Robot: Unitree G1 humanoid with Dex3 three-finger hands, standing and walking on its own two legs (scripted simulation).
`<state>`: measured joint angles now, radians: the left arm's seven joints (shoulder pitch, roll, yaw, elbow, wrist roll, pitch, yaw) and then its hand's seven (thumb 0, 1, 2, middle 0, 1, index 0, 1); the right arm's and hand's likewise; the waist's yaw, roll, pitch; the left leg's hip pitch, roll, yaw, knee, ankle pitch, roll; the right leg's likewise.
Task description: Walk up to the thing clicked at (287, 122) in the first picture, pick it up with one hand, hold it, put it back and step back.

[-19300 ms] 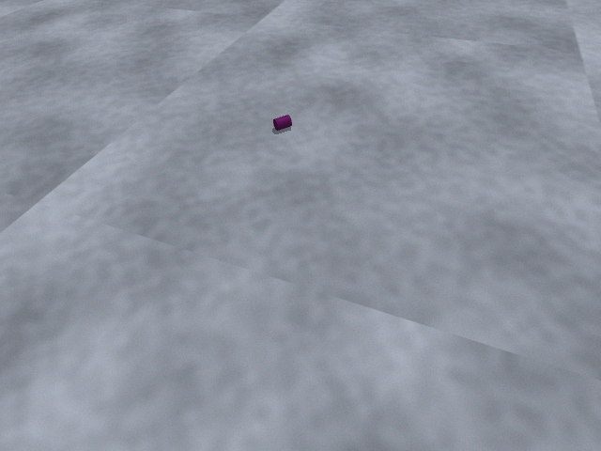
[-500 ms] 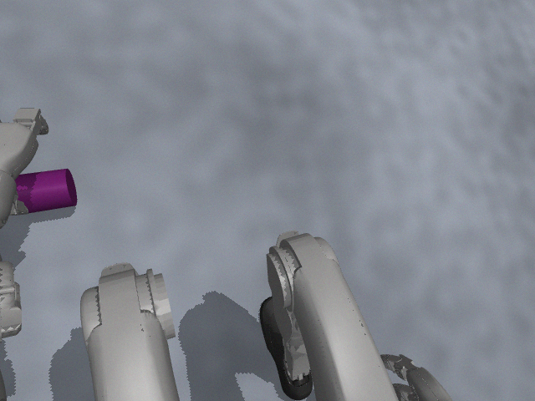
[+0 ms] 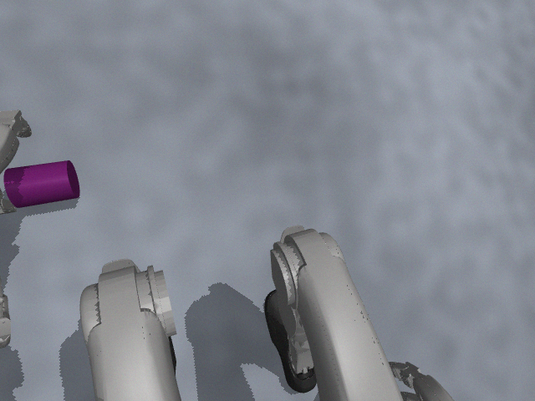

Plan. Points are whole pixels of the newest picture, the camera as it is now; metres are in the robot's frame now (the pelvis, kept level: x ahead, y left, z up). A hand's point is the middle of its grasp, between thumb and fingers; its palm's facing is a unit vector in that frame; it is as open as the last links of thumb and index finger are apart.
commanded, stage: close in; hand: left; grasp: from above
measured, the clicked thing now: (44, 183) +0.48 +0.32 -0.29
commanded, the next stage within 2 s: rest palm in 0.14 s
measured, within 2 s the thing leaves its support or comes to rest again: neither
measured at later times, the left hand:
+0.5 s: hand (27, 184) +0.46 +0.32 -0.22, palm faces -0.46 -0.05 -0.88, open 12.9 cm
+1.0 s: hand (40, 184) +0.46 +0.31 -0.25, palm faces -0.46 -0.08 -0.88, open 13.4 cm
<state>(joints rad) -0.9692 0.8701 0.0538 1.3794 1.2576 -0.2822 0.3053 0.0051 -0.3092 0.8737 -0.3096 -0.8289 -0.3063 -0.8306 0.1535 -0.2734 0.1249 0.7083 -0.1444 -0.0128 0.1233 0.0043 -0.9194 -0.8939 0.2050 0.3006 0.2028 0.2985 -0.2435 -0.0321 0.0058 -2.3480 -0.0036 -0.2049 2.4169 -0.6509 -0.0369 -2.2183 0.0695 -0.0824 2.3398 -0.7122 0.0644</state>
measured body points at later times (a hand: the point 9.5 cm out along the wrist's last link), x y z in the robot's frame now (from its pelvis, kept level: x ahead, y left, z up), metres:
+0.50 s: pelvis +0.00 +0.00 -0.01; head +0.25 +0.11 +0.34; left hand +0.48 +0.32 -0.17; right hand +0.05 -0.26 -0.09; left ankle +0.08 +0.14 -0.29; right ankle +0.10 -0.13 -0.29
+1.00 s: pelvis +0.00 +0.01 -0.02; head +0.28 +0.11 +0.32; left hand +0.48 +0.31 -0.20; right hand +0.06 -0.26 -0.09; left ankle +0.08 +0.14 -0.29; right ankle +0.10 -0.13 -0.29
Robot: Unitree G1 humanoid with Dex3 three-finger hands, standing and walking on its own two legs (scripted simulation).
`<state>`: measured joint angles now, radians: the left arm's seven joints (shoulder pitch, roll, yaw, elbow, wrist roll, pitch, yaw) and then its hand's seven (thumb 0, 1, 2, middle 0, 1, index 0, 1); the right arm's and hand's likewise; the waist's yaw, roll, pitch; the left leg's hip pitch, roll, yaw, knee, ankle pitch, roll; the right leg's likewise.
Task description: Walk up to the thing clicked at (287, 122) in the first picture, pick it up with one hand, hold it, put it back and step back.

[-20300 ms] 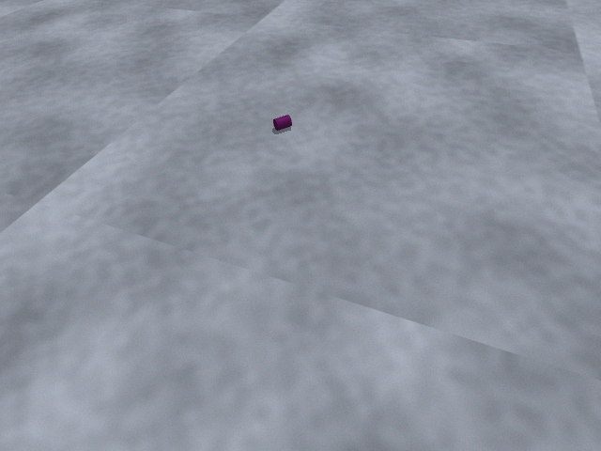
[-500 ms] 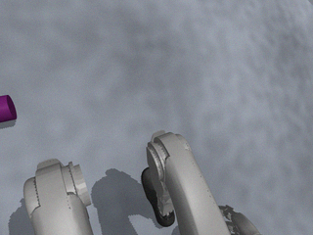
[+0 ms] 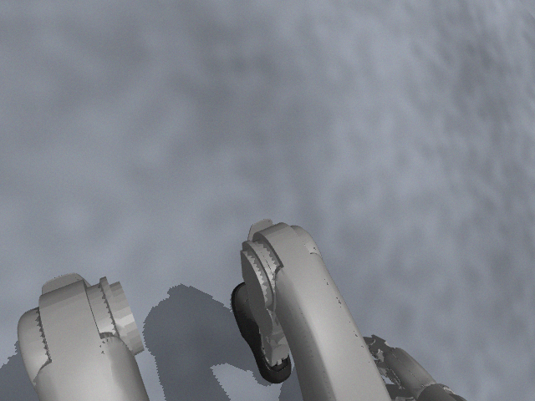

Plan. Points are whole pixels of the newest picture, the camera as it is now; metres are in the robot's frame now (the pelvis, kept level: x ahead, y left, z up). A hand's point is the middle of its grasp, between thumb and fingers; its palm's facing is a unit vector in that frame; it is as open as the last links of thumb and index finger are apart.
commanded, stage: rest palm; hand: left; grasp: from above
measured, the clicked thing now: out of the picture +0.45 +0.35 -0.27
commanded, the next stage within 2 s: close in 0.80 s
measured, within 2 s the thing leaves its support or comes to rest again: neither
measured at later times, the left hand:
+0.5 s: hand out of the picture +0.43 +0.34 -0.24, palm faces -0.44 -0.11 -0.89, open 13.4 cm
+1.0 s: hand out of the picture +0.43 +0.34 -0.25, palm faces -0.47 -0.13 -0.87, open 13.1 cm
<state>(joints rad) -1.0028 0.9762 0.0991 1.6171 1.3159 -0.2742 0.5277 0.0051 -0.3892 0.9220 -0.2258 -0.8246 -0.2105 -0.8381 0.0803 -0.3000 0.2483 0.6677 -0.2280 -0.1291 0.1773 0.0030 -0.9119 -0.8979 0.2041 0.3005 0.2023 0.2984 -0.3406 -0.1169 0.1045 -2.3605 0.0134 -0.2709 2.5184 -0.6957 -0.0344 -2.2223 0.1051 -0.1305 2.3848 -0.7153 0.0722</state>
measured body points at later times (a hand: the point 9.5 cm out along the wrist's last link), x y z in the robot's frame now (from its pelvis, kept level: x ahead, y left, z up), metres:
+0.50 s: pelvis +0.00 +0.00 +0.00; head +0.26 +0.14 +0.33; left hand +0.45 +0.34 -0.19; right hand +0.08 -0.25 -0.07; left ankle +0.06 +0.14 -0.27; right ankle +0.10 -0.12 -0.27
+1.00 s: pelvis +0.00 +0.00 +0.00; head +0.26 +0.14 +0.33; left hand +0.45 +0.34 -0.20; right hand +0.07 -0.25 -0.06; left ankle +0.06 +0.14 -0.27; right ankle +0.10 -0.12 -0.27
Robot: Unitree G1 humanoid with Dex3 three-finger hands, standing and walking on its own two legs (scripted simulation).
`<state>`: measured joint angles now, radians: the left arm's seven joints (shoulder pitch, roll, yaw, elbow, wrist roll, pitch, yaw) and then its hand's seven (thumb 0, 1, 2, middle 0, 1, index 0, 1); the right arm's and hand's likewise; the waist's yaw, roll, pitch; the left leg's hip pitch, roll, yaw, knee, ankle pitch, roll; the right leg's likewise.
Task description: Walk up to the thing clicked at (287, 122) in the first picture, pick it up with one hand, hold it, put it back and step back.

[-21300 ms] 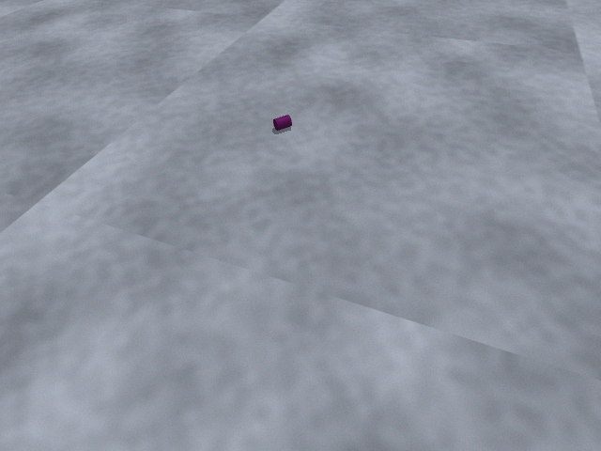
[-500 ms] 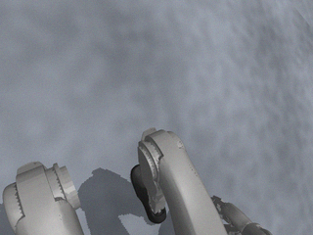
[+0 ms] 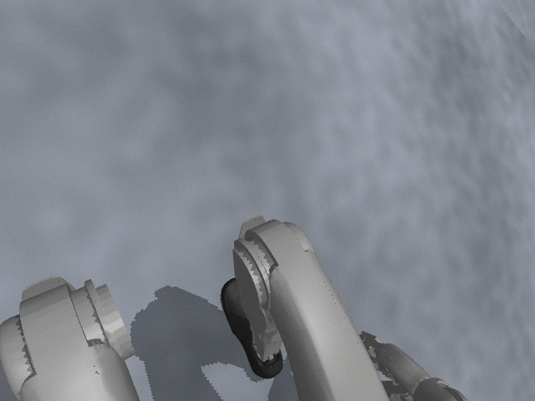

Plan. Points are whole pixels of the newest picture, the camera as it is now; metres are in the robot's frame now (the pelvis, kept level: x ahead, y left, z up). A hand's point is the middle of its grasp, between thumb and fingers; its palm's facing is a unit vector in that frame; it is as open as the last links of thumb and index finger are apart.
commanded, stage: close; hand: left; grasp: from above
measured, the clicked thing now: out of the picture +0.44 +0.36 -0.27
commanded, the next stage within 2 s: settle in 1.38 s
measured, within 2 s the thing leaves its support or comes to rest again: leaves its support in 1.82 s
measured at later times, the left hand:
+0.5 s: hand out of the picture +0.44 +0.35 -0.24, palm faces -0.43 -0.12 -0.89, open 10.7 cm
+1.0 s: hand out of the picture +0.43 +0.35 -0.24, palm faces -0.44 -0.12 -0.89, open 9.7 cm
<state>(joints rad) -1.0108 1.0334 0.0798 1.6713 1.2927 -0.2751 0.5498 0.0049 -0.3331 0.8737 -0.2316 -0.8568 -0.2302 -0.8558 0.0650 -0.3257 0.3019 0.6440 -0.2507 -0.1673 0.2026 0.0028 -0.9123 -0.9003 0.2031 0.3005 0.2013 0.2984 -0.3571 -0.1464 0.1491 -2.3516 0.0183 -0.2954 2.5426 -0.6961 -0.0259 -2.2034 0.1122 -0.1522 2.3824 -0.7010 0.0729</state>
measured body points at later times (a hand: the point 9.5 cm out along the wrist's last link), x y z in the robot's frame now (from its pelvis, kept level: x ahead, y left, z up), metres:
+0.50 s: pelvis +0.00 +0.00 +0.00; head +0.26 +0.14 +0.33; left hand +0.45 +0.35 -0.19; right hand +0.09 -0.25 -0.06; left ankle +0.07 +0.13 -0.27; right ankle +0.11 -0.13 -0.27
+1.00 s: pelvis +0.00 +0.00 +0.00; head +0.26 +0.14 +0.33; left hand +0.45 +0.35 -0.19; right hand +0.09 -0.25 -0.06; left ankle +0.07 +0.13 -0.27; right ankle +0.11 -0.13 -0.27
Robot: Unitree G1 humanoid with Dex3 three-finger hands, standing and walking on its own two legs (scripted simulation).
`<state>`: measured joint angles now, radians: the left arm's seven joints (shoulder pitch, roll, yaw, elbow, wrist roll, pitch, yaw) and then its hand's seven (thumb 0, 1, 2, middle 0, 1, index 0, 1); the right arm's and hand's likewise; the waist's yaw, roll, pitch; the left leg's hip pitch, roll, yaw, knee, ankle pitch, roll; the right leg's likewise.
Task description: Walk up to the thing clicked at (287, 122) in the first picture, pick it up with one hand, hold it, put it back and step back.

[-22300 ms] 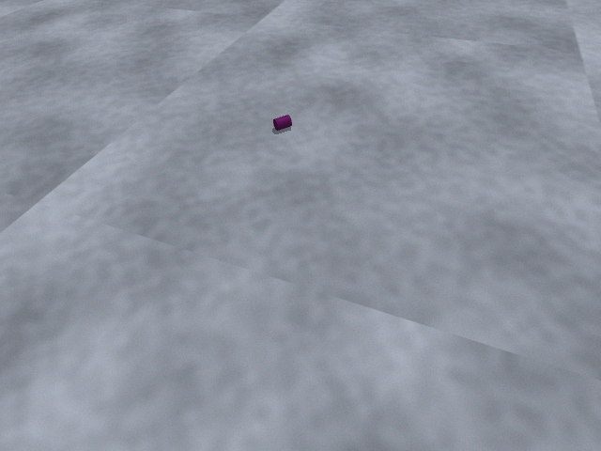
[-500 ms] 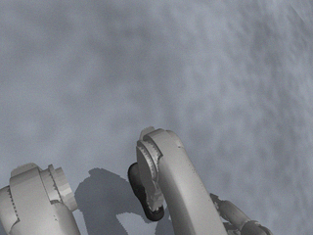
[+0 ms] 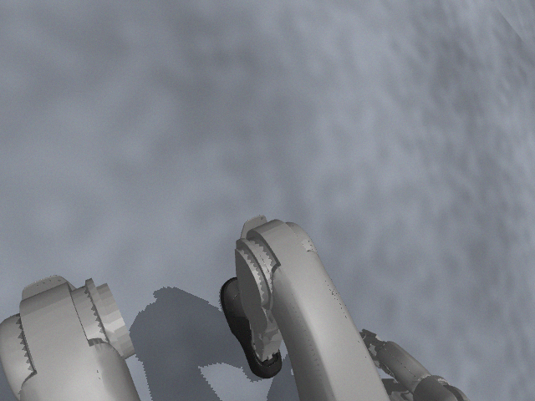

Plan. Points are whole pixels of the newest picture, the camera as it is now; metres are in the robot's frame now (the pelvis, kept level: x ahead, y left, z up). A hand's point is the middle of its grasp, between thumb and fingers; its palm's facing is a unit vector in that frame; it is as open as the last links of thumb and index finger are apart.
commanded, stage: close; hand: left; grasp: from above
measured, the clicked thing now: out of the picture +0.45 +0.36 -0.27
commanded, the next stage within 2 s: settle in 0.38 s
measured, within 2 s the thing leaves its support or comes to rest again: leaves its support in 0.82 s
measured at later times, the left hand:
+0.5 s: hand out of the picture +0.44 +0.35 -0.24, palm faces -0.44 -0.13 -0.89, open 9.4 cm
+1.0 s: hand out of the picture +0.44 +0.37 -0.20, palm faces -0.40 -0.10 -0.91, open 9.3 cm
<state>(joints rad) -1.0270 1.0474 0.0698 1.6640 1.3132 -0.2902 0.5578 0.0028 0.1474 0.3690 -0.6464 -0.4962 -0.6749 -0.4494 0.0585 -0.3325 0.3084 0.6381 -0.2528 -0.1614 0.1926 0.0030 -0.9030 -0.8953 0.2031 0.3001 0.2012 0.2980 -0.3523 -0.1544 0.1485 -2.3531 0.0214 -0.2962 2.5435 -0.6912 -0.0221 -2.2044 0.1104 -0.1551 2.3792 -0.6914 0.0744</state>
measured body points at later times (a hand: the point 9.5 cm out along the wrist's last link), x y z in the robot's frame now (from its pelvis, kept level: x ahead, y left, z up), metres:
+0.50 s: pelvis +0.00 +0.00 +0.00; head +0.26 +0.14 +0.33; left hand +0.46 +0.36 -0.19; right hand +0.09 -0.25 -0.06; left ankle +0.07 +0.13 -0.27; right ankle +0.11 -0.13 -0.27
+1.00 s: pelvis +0.00 +0.00 +0.01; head +0.25 +0.14 +0.36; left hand +0.46 +0.37 -0.14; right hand +0.10 -0.26 -0.06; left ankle +0.07 +0.13 -0.27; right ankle +0.11 -0.12 -0.27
